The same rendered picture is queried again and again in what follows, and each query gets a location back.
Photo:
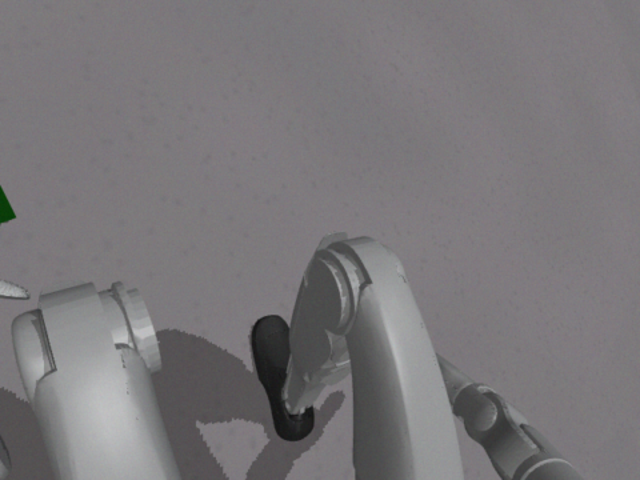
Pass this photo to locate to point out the right robot foot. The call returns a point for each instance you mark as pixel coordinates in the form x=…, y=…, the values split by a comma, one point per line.
x=271, y=351

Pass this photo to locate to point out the left robot hand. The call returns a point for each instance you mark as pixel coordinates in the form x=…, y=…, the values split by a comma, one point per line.
x=10, y=290

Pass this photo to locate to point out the carton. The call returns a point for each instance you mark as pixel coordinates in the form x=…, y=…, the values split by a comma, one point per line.
x=6, y=212

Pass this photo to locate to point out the right robot hand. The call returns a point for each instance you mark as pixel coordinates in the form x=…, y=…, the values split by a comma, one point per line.
x=454, y=379

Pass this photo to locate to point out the right robot arm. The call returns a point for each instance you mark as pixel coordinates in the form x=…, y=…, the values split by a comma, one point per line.
x=517, y=451

